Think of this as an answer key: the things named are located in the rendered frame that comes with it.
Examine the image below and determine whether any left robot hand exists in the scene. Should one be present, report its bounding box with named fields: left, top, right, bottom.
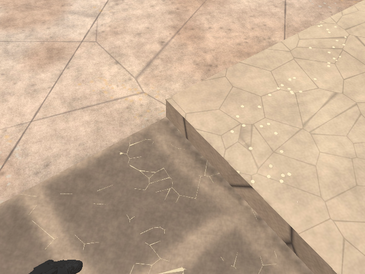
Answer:
left=29, top=260, right=83, bottom=274

